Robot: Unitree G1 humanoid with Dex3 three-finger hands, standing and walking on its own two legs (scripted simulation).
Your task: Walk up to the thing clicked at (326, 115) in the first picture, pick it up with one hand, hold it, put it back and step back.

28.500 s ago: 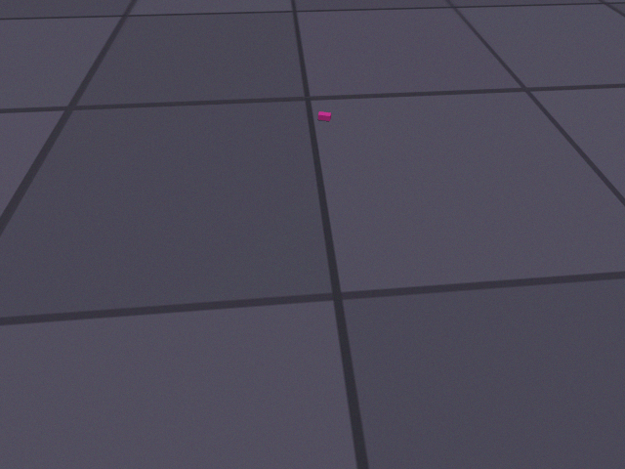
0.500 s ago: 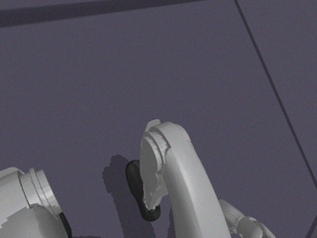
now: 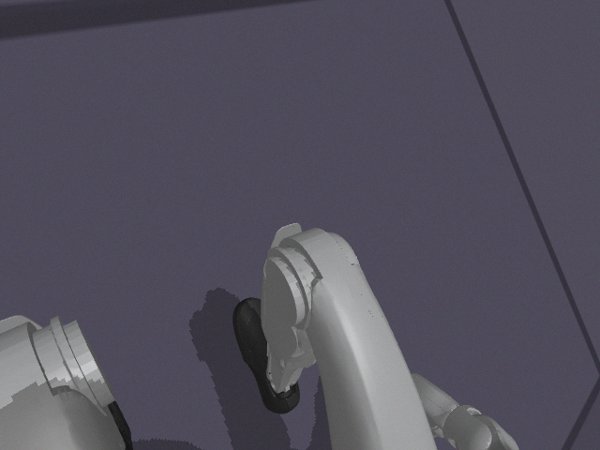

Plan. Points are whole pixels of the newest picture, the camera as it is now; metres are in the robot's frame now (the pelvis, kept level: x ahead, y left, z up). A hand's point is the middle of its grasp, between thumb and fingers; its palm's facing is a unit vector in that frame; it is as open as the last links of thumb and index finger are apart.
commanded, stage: rest palm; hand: left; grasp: from above
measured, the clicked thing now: out of the picture +0.44 +0.31 -0.29
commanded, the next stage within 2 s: close in 0.32 s
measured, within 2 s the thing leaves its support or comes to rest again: neither
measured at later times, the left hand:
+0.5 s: hand out of the picture +0.43 +0.30 -0.26, palm faces -0.48 -0.06 -0.88, open 14.0 cm
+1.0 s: hand out of the picture +0.43 +0.30 -0.26, palm faces -0.49 -0.06 -0.87, open 13.0 cm
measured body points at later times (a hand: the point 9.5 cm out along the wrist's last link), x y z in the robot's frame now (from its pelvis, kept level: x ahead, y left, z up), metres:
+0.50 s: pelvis +0.00 +0.00 +0.00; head +0.27 +0.14 +0.33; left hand +0.45 +0.30 -0.21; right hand +0.08 -0.25 -0.06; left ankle +0.06 +0.13 -0.27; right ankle +0.12 -0.13 -0.27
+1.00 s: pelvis +0.00 +0.00 +0.00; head +0.27 +0.14 +0.33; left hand +0.46 +0.30 -0.21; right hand +0.07 -0.25 -0.06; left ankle +0.06 +0.13 -0.27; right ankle +0.12 -0.13 -0.27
